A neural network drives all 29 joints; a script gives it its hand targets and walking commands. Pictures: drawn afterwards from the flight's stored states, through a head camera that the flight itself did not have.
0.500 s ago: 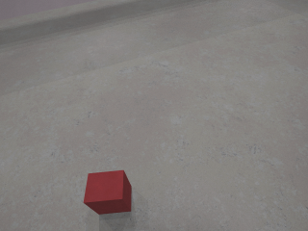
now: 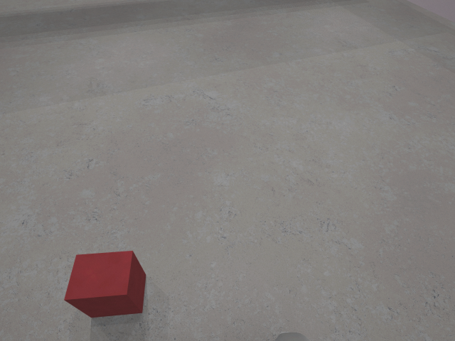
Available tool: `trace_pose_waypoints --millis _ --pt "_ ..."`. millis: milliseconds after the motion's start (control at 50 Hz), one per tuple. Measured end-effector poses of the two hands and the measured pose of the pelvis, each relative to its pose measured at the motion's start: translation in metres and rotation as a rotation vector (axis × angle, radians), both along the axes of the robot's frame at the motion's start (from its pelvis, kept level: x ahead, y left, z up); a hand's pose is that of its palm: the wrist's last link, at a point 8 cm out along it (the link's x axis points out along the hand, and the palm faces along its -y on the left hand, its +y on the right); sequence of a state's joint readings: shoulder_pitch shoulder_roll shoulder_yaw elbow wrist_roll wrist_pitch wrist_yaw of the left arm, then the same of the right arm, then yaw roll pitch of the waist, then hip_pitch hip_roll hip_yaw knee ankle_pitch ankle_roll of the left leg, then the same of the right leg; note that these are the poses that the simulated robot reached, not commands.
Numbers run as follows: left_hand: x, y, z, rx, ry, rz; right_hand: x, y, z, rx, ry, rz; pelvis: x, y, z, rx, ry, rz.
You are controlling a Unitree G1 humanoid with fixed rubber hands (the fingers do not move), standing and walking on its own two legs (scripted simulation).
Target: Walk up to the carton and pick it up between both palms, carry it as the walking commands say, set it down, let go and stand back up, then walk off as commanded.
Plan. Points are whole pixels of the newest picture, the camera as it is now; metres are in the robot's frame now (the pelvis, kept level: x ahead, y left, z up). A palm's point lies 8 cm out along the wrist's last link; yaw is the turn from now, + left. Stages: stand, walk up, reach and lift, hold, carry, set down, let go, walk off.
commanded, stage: walk off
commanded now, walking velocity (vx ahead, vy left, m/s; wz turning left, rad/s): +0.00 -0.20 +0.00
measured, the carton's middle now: (111, 285) +0.43 +0.43 -0.65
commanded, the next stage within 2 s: none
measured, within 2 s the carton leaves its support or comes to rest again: neither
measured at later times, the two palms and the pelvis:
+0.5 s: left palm out of the picture +0.02 +0.09 -0.16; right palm out of the picture +0.07 -0.39 -0.14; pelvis +0.00 -0.15 -0.02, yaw +2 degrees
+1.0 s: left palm out of the picture +0.06 -0.04 -0.12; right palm out of the picture -0.01 -0.58 -0.15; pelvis -0.02 -0.30 -0.01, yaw +1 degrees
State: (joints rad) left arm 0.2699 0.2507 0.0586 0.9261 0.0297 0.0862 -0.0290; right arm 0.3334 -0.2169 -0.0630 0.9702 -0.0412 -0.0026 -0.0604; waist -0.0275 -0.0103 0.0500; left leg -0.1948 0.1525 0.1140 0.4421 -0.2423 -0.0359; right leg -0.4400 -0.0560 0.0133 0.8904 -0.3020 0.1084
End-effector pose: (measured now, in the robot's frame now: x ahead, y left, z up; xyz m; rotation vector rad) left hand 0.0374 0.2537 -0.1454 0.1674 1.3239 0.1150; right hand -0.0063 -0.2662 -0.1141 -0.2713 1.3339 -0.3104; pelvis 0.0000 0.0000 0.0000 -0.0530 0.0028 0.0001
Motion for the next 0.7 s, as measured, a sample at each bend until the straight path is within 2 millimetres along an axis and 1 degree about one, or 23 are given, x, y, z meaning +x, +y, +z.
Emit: trace_pose_waypoints --millis 60,100,120,160,200,240,320,360,420,480,520,560,640,700 --pt "0.023 -0.025 0.005 0.018 -0.041 -0.038 -0.009 -0.030 -0.010 0.010 0.018 -0.027 -0.001 -0.025 -0.004 0.013 0.005 -0.002" --pt "0.038 -0.042 0.008 0.045 -0.079 -0.057 -0.014 -0.054 -0.020 0.018 0.031 -0.042 -0.001 -0.044 -0.010 0.026 0.009 -0.002" --pt "0.042 -0.049 0.008 0.064 -0.099 -0.064 -0.015 -0.067 -0.028 0.023 0.036 -0.040 0.000 -0.055 -0.015 0.039 0.010 -0.001" --pt "0.044 -0.065 0.013 0.083 -0.118 -0.066 -0.015 -0.085 -0.035 0.032 0.052 -0.034 -0.003 -0.070 -0.017 0.039 0.007 0.004" --pt "0.039 -0.079 0.021 0.099 -0.128 -0.056 -0.005 -0.096 -0.036 0.046 0.048 -0.025 -0.004 -0.082 -0.012 0.053 0.008 0.011" --pt "0.031 -0.091 0.025 0.108 -0.124 -0.040 0.011 -0.104 -0.034 0.060 0.017 -0.005 -0.004 -0.093 -0.008 0.059 0.008 0.016" --pt "0.021 -0.114 0.024 0.104 -0.129 -0.007 0.039 -0.117 -0.030 0.072 -0.043 0.036 -0.003 -0.113 -0.006 0.058 0.008 0.021" --pt "0.016 -0.127 0.019 0.093 -0.126 0.004 0.050 -0.120 -0.028 0.074 -0.069 0.051 -0.003 -0.122 -0.007 0.054 0.008 0.022" --pt "0.003 -0.145 0.006 0.063 -0.101 0.023 0.066 -0.122 -0.025 0.074 -0.104 0.075 -0.004 -0.135 -0.010 0.045 0.005 0.024" --pt "-0.013 -0.161 -0.010 0.023 -0.062 0.044 0.074 -0.122 -0.023 0.067 -0.131 0.088 -0.005 -0.145 -0.014 0.031 0.001 0.030" --pt "-0.023 -0.170 -0.020 0.000 -0.033 0.055 0.072 -0.125 -0.021 0.056 -0.142 0.092 -0.004 -0.151 -0.018 0.030 -0.002 0.031" --pt "-0.029 -0.177 -0.020 -0.013 -0.002 0.046 0.059 -0.132 -0.017 0.045 -0.125 0.081 -0.005 -0.157 -0.014 0.031 -0.003 0.024" --pt "-0.025 -0.184 -0.010 -0.019 0.004 0.030 0.025 -0.157 -0.006 0.025 -0.051 0.039 -0.007 -0.172 -0.004 0.019 -0.006 0.012" --pt "-0.021 -0.189 -0.004 -0.007 0.007 0.022 0.008 -0.179 -0.001 0.010 -0.021 0.021 -0.008 -0.186 0.000 0.009 -0.005 0.008"
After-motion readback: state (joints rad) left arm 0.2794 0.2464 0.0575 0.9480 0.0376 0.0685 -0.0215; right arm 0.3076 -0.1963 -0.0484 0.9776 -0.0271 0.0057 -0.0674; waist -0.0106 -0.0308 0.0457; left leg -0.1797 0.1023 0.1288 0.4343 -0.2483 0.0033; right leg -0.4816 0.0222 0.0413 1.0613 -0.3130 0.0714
